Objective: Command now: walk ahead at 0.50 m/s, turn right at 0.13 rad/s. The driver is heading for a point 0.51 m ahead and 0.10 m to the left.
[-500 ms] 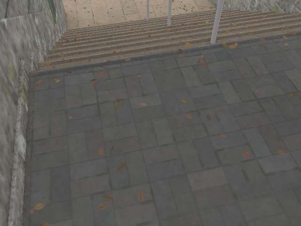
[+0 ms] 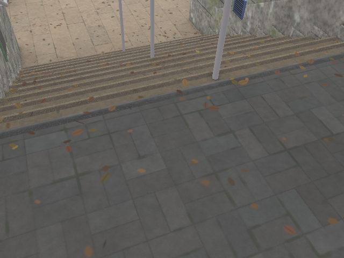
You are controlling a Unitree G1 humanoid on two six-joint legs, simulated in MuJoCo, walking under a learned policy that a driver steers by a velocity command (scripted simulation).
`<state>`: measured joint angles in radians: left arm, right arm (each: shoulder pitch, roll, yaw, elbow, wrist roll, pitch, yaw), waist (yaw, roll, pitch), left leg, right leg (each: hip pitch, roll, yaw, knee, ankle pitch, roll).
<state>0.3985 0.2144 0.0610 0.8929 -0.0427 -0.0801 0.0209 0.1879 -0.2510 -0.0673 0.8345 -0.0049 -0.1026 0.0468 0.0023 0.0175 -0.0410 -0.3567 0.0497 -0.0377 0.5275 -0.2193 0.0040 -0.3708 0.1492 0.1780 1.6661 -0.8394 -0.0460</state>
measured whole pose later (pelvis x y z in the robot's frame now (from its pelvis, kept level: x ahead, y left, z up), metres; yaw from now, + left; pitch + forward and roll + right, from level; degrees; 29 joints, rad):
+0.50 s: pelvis +0.31 +0.01 -0.01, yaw +1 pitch +3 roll -1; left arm -0.01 0.20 0.05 0.69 -0.01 -0.08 -0.04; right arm 0.42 -0.20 -0.03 1.00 0.02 -0.08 0.00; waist -0.04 0.01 0.02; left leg -0.22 -0.04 -0.09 1.12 -0.50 0.04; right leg -0.44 0.09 -0.04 0.53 -0.14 -0.10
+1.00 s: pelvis +0.46 +0.04 +0.00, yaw +0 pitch +1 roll +0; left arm 0.25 0.21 0.03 0.94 0.00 -0.01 0.03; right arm 0.08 -0.21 -0.04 0.92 0.00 -0.02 -0.02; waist 0.02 -0.02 0.03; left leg -0.34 -0.01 -0.03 0.50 -0.18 0.01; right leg -0.14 0.05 0.01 0.48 -0.34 -0.04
